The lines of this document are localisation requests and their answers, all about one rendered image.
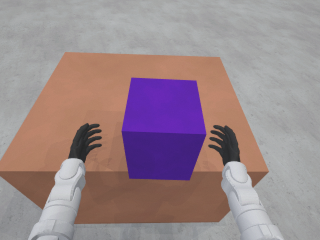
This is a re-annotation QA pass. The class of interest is robot left hand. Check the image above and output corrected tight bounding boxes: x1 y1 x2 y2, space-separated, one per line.
68 123 102 163

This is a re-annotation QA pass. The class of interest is robot right forearm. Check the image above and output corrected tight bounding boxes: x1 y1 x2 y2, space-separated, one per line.
221 161 285 240

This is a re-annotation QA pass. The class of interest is robot right hand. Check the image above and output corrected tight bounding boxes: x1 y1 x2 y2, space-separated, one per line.
208 125 241 166

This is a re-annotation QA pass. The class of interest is robot left forearm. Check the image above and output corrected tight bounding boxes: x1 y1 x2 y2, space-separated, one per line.
28 158 86 240

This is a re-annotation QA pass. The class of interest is pedestal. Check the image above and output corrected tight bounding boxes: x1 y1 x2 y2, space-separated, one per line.
0 52 269 224

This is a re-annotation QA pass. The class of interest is carton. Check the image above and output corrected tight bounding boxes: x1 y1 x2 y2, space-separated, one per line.
121 77 207 181

